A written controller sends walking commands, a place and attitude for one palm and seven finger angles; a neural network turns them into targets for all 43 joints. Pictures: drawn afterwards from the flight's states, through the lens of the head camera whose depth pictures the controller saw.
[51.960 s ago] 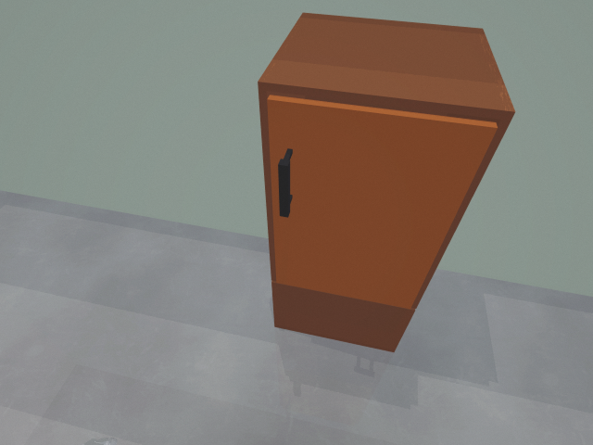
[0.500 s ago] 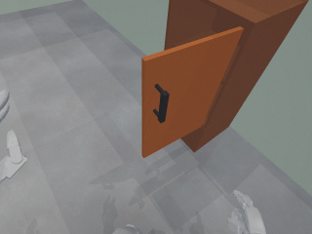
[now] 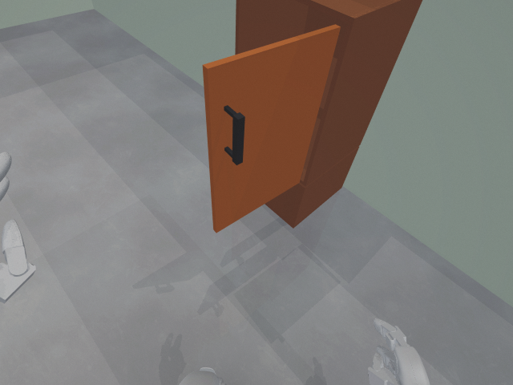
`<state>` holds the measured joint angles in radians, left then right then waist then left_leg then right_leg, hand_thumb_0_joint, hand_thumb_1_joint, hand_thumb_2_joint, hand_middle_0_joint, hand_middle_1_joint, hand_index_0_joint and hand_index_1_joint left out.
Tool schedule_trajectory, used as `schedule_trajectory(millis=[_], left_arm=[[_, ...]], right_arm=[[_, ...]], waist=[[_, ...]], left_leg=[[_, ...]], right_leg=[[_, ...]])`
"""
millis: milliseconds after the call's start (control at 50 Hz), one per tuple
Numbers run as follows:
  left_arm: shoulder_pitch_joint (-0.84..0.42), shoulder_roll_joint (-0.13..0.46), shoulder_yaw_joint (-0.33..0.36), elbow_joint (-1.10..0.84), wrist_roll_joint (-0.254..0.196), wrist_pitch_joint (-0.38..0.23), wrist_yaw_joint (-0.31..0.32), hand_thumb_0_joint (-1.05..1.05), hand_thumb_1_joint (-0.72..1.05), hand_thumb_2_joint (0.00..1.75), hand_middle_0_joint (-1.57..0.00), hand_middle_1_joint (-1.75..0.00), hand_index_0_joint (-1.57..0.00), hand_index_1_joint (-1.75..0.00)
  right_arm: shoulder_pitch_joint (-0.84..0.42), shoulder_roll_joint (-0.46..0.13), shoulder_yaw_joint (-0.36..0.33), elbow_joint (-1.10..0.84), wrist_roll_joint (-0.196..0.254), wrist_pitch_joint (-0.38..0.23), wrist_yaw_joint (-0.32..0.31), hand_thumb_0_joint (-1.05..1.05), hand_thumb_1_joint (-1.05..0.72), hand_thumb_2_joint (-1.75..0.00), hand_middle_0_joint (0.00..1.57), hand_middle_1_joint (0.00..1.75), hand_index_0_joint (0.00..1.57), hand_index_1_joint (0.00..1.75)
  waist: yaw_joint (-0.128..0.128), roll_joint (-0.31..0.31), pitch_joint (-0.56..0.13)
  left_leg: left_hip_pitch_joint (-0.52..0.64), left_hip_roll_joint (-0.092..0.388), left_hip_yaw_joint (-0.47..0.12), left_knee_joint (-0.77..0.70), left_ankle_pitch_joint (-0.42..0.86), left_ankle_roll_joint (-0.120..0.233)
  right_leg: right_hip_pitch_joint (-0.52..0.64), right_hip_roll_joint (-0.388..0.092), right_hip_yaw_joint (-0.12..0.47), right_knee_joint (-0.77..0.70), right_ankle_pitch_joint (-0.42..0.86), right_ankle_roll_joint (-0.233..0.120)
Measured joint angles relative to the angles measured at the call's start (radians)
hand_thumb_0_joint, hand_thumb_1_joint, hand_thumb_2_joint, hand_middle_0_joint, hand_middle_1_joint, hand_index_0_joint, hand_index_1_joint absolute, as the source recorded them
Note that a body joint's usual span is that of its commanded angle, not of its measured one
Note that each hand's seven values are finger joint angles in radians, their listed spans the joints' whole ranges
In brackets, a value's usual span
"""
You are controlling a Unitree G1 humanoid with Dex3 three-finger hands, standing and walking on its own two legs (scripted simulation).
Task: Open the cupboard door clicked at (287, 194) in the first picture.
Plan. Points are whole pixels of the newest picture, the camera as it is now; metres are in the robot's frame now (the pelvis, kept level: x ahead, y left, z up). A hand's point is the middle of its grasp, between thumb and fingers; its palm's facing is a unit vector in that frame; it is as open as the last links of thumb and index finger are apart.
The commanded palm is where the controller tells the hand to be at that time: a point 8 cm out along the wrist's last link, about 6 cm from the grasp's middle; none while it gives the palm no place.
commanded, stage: stop stepping back and stand still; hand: left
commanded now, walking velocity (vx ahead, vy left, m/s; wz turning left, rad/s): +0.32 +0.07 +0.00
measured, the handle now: (233, 136) +0.64 +0.11 -0.01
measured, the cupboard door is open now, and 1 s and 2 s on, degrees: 85 85 85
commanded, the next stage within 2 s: let the arm hang, fingers relaxed in 0.52 s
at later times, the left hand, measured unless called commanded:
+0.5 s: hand (13, 299) +0.16 +0.27 +0.16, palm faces +0.44 -0.77 -0.46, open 7.4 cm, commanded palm +0.11 +0.30 +0.18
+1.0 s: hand out of the picture -0.08 +0.17 -0.18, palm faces +0.02 -0.99 -0.14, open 7.3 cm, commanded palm none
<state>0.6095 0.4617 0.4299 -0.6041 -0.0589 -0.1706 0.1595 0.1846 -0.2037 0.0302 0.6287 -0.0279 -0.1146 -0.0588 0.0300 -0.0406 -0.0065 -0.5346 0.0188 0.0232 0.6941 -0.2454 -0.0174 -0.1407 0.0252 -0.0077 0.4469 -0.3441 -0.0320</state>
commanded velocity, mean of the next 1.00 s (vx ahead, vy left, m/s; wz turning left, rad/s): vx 0.03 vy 0.00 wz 0.00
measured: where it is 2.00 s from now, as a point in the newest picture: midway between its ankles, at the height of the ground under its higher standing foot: outside the picture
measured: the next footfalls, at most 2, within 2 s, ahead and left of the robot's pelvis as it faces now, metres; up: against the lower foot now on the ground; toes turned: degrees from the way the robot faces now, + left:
left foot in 0.10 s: +0.05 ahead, +0.11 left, +0.00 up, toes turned +1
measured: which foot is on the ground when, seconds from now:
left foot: up 0.00-0.08, down 0.10-1.00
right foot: down 0.00-1.00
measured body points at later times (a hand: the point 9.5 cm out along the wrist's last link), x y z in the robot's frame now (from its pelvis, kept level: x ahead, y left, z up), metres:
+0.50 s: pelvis -0.03 +0.00 +0.00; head -0.04 +0.00 +0.45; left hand +0.13 +0.30 +0.19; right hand +0.10 -0.25 -0.10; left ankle +0.01 +0.11 -0.73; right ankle -0.07 -0.11 -0.73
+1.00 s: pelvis -0.06 +0.00 +0.00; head -0.04 +0.02 +0.45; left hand -0.08 +0.22 -0.16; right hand -0.01 -0.27 -0.13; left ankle +0.01 +0.11 -0.73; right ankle -0.07 -0.11 -0.73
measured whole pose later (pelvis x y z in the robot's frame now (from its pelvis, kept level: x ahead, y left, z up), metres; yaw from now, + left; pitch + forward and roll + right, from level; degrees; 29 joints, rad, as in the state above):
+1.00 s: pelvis -0.06 +0.00 +0.00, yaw +2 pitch -2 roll -1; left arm 0.31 0.19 -0.02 1.06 0.01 0.04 0.00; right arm 0.20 -0.26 0.00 1.04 -0.03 0.02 -0.02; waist 0.00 -0.02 0.08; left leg -0.31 0.00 -0.02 0.45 -0.12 0.01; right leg -0.16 0.02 -0.05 0.45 -0.27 -0.02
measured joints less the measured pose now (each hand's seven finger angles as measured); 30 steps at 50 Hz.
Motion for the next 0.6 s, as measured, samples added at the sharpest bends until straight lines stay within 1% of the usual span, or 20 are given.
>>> schedule_trajectory(millis=[20,40,80,100,120,160,200,240,300,340,400,440,460,520,600], left_arm=[[-0.003,-0.006,-0.009,0.01,0.004,-0.008,-0.001,0.01,0.88,0.9,-0.22,-0.31,-0.21,-0.3],[-0.008,-0.012,-0.013,0.024,0.008,-0.015,-0.001,0.01,0.88,0.9,-0.22,-0.31,-0.21,-0.3],[-0.026,-0.027,-0.018,0.06,0.016,-0.021,0.001,0.01,0.88,0.9,-0.22,-0.31,-0.21,-0.3],[-0.041,-0.036,-0.022,0.08,0.018,-0.023,0.002,0.01,0.88,0.9,-0.22,-0.31,-0.21,-0.3],[-0.064,-0.042,-0.023,0.109,0.02,-0.024,0.002,0.01,0.88,0.9,-0.22,-0.31,-0.21,-0.3],[-0.089,-0.052,-0.013,0.161,0.018,-0.024,0.002,0.01,0.88,0.9,-0.22,-0.31,-0.21,-0.3],[-0.086,-0.052,0.004,0.185,0.018,-0.018,0.003,0.01,0.88,0.9,-0.21,-0.31,-0.21,-0.3],[-0.076,-0.045,0.012,0.185,0.021,-0.014,0.002,0.01,0.88,0.9,-0.21,-0.31,-0.21,-0.3],[-0.047,-0.039,-0.001,0.153,0.022,-0.02,-0.005,0.01,0.89,0.9,-0.21,-0.31,-0.21,-0.3],[-0.013,-0.037,-0.01,0.125,0.02,-0.035,-0.012,0.01,0.89,0.9,-0.21,-0.31,-0.21,-0.3],[0.019,-0.039,-0.015,0.108,0.019,-0.058,-0.017,0.01,0.88,0.9,-0.22,-0.31,-0.21,-0.3],[0.005,-0.047,-0.018,0.129,0.022,-0.066,-0.017,0.01,0.88,0.9,-0.22,-0.31,-0.21,-0.3],[-0.013,-0.052,-0.02,0.149,0.023,-0.067,-0.017,0.01,0.88,0.9,-0.22,-0.31,-0.21,-0.3],[-0.073,-0.071,-0.023,0.218,0.025,-0.05,-0.017,0.01,0.88,0.9,-0.22,-0.31,-0.21,-0.3],[-0.1,-0.082,-0.033,0.232,0.024,-0.025,-0.021,0.01,0.88,0.9,-0.21,-0.31,-0.21,-0.3]], right_arm=[[0.022,-0.005,-0.005,0.018,0.008,0.003,-0.003,0.01,-0.91,-0.9,0.21,0.3,0.21,0.3],[0.046,-0.009,-0.009,0.031,0.014,0.004,-0.008,0.01,-0.91,-0.9,0.21,0.3,0.21,0.3],[0.093,-0.026,-0.018,0.042,0.021,0.001,-0.021,0.01,-0.91,-0.9,0.21,0.3,0.21,0.3],[0.114,-0.04,-0.026,0.042,0.023,-0.004,-0.029,0.01,-0.91,-0.9,0.21,0.3,0.21,0.3],[0.121,-0.043,-0.034,0.054,0.025,-0.006,-0.038,0.01,-0.91,-0.9,0.21,0.3,0.21,0.3],[0.122,-0.042,-0.038,0.066,0.026,-0.005,-0.049,0.01,-0.91,-0.9,0.21,0.3,0.21,0.3],[0.118,-0.032,-0.034,0.062,0.021,-0.014,-0.052,0.02,-0.91,-0.9,0.2,0.3,0.2,0.3],[0.115,-0.015,-0.028,0.05,0.015,-0.028,-0.05,0.02,-0.91,-0.9,0.2,0.3,0.2,0.3],[0.119,0.003,-0.018,0.034,0.011,-0.043,-0.04,0.02,-0.91,-0.9,0.2,0.3,0.2,0.3],[0.121,0.007,-0.015,0.031,0.009,-0.042,-0.029,0.01,-0.91,-0.9,0.2,0.3,0.2,0.3],[0.118,0.003,-0.017,0.049,0.014,-0.033,-0.02,0.01,-0.91,-0.9,0.21,0.3,0.21,0.3],[0.117,-0.008,-0.02,0.058,0.017,-0.032,-0.02,0.01,-0.91,-0.9,0.21,0.3,0.21,0.3],[0.112,-0.011,-0.023,0.065,0.018,-0.034,-0.024,0.01,-0.91,-0.9,0.21,0.3,0.21,0.3],[0.08,-0.011,-0.023,0.073,0.02,-0.032,-0.032,0.01,-0.91,-0.9,0.21,0.3,0.21,0.3],[0.036,-0.007,-0.014,0.038,0.018,-0.047,-0.033,0.02,-0.91,-0.9,0.21,0.3,0.21,0.3]], waist=[[0.001,-0.001,-0.011],[-0.002,-0.005,-0.024],[-0.018,0.004,-0.05],[-0.031,0.023,-0.061],[-0.044,0.022,-0.061],[-0.053,0.014,-0.052],[-0.067,0.006,-0.043],[-0.078,0.002,-0.029],[-0.092,0.021,-0.014],[-0.087,0.039,-0.016],[-0.056,0.053,-0.024],[-0.042,0.066,-0.027],[-0.04,0.07,-0.027],[-0.025,0.055,-0.012],[-0.026,0.047,0.006]], left_leg=[[0.016,-0.004,-0.002,0.036,-0.012,0.002],[0.048,-0.006,0.003,0.029,-0.015,0.006],[0.139,-0.001,0.01,-0.064,0.002,0.02],[0.179,0.007,0.002,-0.114,0.001,0.03],[0.183,-0.004,-0.002,-0.119,0.003,0.037],[0.189,-0.015,0.01,-0.115,0.011,0.041],[0.194,-0.019,0.025,-0.13,0.027,0.041],[0.199,-0.019,0.032,-0.155,0.049,0.038],[0.196,-0.006,0.013,-0.176,0.074,0.029],[0.178,0.004,-0.001,-0.154,0.039,0.022],[0.162,0.004,-0.016,-0.062,-0.001,0.018],[0.201,0.005,-0.018,-0.108,0.035,0.022],[0.218,0.003,-0.021,-0.133,0.016,0.025],[0.242,-0.013,-0.009,-0.17,0.03,0.03],[0.248,-0.016,-0.003,-0.212,0.066,0.031]], right_leg=[[0.005,-0.003,0.004,0.006,-0.003,0.01],[0.01,-0.007,0.007,0.012,-0.009,0.017],[0.011,-0.011,0.0,0.039,-0.028,0.025],[0.005,-0.005,-0.011,0.062,-0.043,0.028],[0.0,-0.014,-0.019,0.086,-0.056,0.031],[-0.005,-0.029,-0.009,0.108,-0.06,0.037],[-0.022,-0.036,0.002,0.13,-0.062,0.034],[-0.035,-0.035,0.0,0.136,-0.056,0.025],[-0.026,-0.019,-0.017,0.097,-0.019,0.015],[-0.023,-0.004,-0.024,0.073,-0.006,0.006],[-0.017,0.012,-0.013,0.054,0.007,-0.001],[-0.008,0.019,-0.013,0.052,0.005,0.003],[-0.006,0.019,-0.017,0.055,0.002,0.007],[0.003,0.0,-0.008,0.047,0.007,0.015],[0.0,-0.003,-0.002,0.023,0.031,0.019]])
